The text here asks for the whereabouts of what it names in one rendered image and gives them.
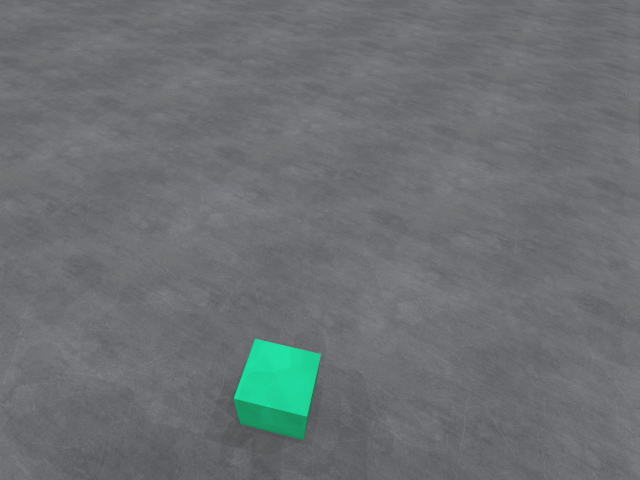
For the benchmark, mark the carton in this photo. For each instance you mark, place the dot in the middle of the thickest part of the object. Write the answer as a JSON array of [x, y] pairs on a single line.
[[277, 387]]

